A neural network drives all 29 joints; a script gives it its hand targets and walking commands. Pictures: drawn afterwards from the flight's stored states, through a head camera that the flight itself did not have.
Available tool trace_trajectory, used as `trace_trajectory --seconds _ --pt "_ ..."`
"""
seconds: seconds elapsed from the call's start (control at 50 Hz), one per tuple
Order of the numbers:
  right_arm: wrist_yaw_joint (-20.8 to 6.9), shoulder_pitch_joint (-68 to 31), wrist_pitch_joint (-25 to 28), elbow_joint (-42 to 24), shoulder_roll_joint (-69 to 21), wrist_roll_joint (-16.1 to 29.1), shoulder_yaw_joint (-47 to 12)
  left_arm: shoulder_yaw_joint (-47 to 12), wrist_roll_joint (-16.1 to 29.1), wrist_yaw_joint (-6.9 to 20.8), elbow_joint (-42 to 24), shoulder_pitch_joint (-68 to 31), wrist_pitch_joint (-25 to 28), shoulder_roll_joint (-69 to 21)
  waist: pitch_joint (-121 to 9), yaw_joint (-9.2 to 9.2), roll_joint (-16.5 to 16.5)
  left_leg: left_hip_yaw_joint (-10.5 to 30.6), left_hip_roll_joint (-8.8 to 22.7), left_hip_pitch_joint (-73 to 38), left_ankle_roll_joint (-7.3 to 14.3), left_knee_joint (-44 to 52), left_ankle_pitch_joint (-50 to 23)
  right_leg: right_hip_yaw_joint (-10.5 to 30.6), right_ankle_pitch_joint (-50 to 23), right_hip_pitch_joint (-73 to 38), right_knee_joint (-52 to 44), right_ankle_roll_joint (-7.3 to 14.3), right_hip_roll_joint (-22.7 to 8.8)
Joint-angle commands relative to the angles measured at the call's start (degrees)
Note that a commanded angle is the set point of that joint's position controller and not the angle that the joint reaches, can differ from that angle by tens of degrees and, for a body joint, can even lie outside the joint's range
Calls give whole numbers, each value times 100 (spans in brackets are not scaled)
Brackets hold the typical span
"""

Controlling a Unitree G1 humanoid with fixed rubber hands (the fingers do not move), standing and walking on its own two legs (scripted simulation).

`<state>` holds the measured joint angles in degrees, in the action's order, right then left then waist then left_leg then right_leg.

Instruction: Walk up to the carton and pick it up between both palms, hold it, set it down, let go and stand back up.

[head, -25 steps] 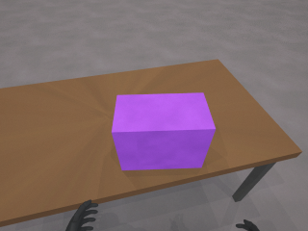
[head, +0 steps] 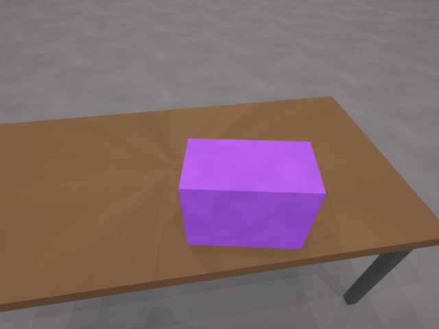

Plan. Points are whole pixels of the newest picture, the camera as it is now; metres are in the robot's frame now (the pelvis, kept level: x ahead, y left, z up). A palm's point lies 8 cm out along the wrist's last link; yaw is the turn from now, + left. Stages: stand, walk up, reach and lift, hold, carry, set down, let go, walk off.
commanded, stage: stand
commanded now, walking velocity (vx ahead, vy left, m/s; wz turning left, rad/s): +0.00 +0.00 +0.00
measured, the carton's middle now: (246, 195) +0.46 -0.03 -0.06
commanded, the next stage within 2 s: none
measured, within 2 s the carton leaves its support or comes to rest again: neither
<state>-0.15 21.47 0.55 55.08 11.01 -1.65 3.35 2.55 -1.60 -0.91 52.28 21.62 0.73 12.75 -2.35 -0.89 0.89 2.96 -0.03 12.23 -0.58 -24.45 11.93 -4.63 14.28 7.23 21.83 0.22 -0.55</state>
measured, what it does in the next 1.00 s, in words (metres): stands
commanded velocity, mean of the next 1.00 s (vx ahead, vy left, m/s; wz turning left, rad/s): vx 0.00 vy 0.00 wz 0.00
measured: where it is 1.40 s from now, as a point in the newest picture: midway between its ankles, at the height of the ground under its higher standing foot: outside the picture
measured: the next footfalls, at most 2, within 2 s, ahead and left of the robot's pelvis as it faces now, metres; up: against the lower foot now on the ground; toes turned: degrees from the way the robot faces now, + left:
none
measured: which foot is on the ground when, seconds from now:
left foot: down 0.00-1.00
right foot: down 0.00-1.00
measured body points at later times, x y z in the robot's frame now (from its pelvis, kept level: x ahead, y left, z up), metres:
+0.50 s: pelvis +0.00 +0.01 +0.00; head -0.01 +0.01 +0.45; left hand -0.02 +0.23 -0.16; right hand -0.01 -0.21 -0.16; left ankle +0.01 +0.12 -0.74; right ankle -0.03 -0.11 -0.74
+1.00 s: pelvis -0.01 +0.00 +0.00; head -0.02 +0.00 +0.45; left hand -0.06 +0.20 -0.17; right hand -0.03 -0.22 -0.16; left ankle +0.01 +0.12 -0.74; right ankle -0.03 -0.11 -0.74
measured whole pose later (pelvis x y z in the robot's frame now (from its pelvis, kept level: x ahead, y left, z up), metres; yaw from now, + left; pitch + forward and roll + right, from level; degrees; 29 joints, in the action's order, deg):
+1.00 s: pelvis -0.01 +0.00 +0.00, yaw +2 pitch -2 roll +0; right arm 2.3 19.5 -0.5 65.9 6.8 -0.8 -0.1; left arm 1.5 -1.3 -2.3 64.9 22.2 0.2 6.4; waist -0.1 0.0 0.1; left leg 5.0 -0.9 12.0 -0.8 -25.1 11.4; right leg -6.3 15.4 6.6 23.7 0.4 -1.3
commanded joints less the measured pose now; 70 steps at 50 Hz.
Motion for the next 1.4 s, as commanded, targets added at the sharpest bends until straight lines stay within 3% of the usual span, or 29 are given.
trace_trajectory --seconds 0.0,0.12,0.16,0.24,0.32,0.34,0.4,0.48,0.56,0.58,0.62,0.64,0.68,0.74,0.8,0.82,0.86,0.92,0.94,0.96,0.98,1.0,1.06,1.1,1.12,1.28,1.3,1.34,1.38 --pt "43 231 88 -99 661 16 121 142 -32 -43 -87 232 78 556 647 4 -105 504 434 473 51 482 -364 541 -111 47 -466 16 -539" --pt "138 349 19 178 480 23 44 117 -7 -86 197 173 68 454 694 61 -407 464 347 393 84 494 -389 522 -114 222 -443 38 -523" --pt "150 308 52 234 516 48 35 132 6 -134 355 347 76 548 422 50 -133 451 423 247 123 451 -876 433 -360 -39 -411 23 -521" --pt "169 340 82 409 511 27 -10 88 23 -140 546 373 35 314 504 72 -277 558 435 166 155 402 -1166 390 -610 -111 -290 42 -540" --pt "195 401 4 571 288 56 -53 50 31 -134 694 193 38 236 841 112 -261 466 346 207 112 335 -1068 339 -421 132 -349 20 -514" --pt "213 326 -25 641 303 92 -58 34 25 -143 786 450 31 177 693 -13 -7 386 356 112 127 304 -1099 357 -424 103 -411 -4 -520" --pt "219 246 -29 594 198 59 -98 49 17 -165 922 337 -15 189 900 85 94 497 392 218 173 364 -809 351 -299 107 -425 16 -541" --pt "221 399 4 817 160 70 -108 67 20 -178 926 309 -6 218 848 134 -472 544 339 411 182 457 -895 360 -496 -197 -342 61 -570" --pt "259 118 -39 830 280 23 -93 0 60 -191 1075 440 -32 -165 965 39 -19 486 329 316 175 401 -780 318 -243 54 -408 15 -527" --pt "259 338 -54 902 262 67 -92 -26 34 -186 1125 459 -46 -13 1016 146 61 567 324 376 184 523 -685 310 -208 2 -369 30 -529" --pt "229 316 -26 982 212 72 -140 -1 21 -180 1123 334 -55 8 1061 130 -208 587 323 445 126 511 -614 299 -283 -96 -352 13 -554" --pt "252 371 -56 1011 34 96 -190 61 36 -148 1129 424 -48 192 1057 43 -25 496 253 433 99 523 -372 288 34 108 -361 -29 -465" --pt "245 306 -46 987 158 78 -169 -44 65 -158 1141 430 -42 -122 1106 120 -421 557 287 593 167 533 -237 368 9 20 -419 22 -555" --pt "240 138 -25 924 43 72 -218 -28 43 -169 1190 449 -65 -149 712 -7 116 539 327 623 195 519 -232 299 5 -237 -388 40 -517" --pt "254 332 -48 1013 252 77 -191 -19 31 -149 1120 286 -31 -219 669 189 -129 585 296 328 173 477 -255 335 -68 -16 -336 53 -491" --pt "262 193 -59 1022 22 56 -231 -28 67 -154 1205 495 -28 -134 970 53 -239 593 316 539 133 526 -90 246 108 154 -377 -16 -458" --pt "259 270 -81 1019 2 113 -266 -56 23 -150 1226 514 -39 -164 880 116 -293 535 305 570 133 470 -334 365 51 -28 -401 49 -527" --pt "271 152 -78 972 2 62 -296 12 4 -157 1146 473 -6 -8 779 90 -252 513 307 462 128 505 -324 315 49 27 -338 61 -528" --pt "261 220 -77 1055 47 94 -293 -18 31 -160 1215 601 -29 -73 971 47 67 492 265 543 72 452 -298 306 311 190 -393 49 -481" --pt "258 201 -66 1013 -7 78 -301 -45 56 -146 1265 635 -28 -210 891 101 -358 474 277 393 63 444 -139 331 376 316 -432 41 -469" --pt "249 186 -72 987 -157 131 -317 -47 29 -177 1249 518 -45 -225 1118 148 -323 605 297 591 123 511 -112 289 285 260 -422 72 -494" --pt "268 175 -45 1013 -27 109 -322 -3 47 -157 1206 364 -59 -102 1143 95 60 571 279 713 111 470 -153 341 406 257 -427 81 -483" --pt "244 183 -53 1020 98 88 -302 -88 81 -122 1260 703 1 -320 827 32 -263 443 267 303 87 286 -416 411 266 341 -481 82 -531" --pt "252 172 -68 1056 -90 74 -326 -77 78 -155 1256 556 -12 -217 1016 61 34 460 278 419 106 246 -396 441 554 468 -573 104 -535" --pt "215 241 -69 1021 -69 107 -311 -80 46 -160 1216 515 -40 -198 1162 176 45 506 284 659 59 251 -371 365 318 335 -492 97 -494" --pt "243 6 -17 962 -72 109 -326 -43 63 -155 1170 632 -1 -128 892 2 -173 600 344 487 111 282 -826 291 -314 86 -317 145 -494" --pt "223 181 0 1027 94 69 -293 -60 35 -149 1194 572 -9 -248 913 120 -305 512 292 555 127 235 -728 322 -251 21 -372 138 -538" --pt "242 240 -10 1081 -69 104 -357 -59 50 -138 1235 739 -1 -176 669 60 55 459 295 280 57 210 -762 308 1 160 -410 166 -527" --pt "283 150 -3 1052 166 80 -274 -102 55 -191 1213 603 27 -281 837 86 39 478 348 250 52 185 -1155 328 -664 173 -289 148 -574"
